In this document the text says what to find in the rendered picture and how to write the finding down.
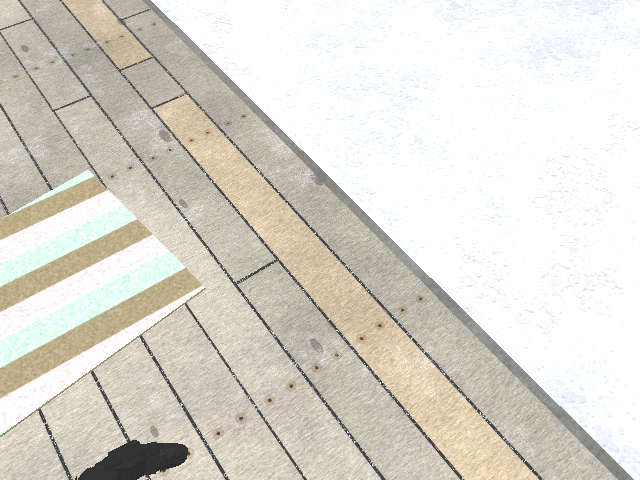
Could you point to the robot left hand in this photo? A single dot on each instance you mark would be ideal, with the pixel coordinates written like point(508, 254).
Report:
point(134, 460)

